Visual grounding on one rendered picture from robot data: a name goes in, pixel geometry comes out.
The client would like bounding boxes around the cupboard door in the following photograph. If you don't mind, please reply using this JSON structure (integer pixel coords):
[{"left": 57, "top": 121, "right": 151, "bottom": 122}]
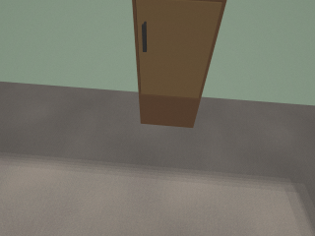
[{"left": 136, "top": 0, "right": 222, "bottom": 98}]

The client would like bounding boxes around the handle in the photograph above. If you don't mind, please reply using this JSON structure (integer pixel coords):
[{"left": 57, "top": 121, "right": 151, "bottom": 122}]
[{"left": 142, "top": 21, "right": 147, "bottom": 52}]

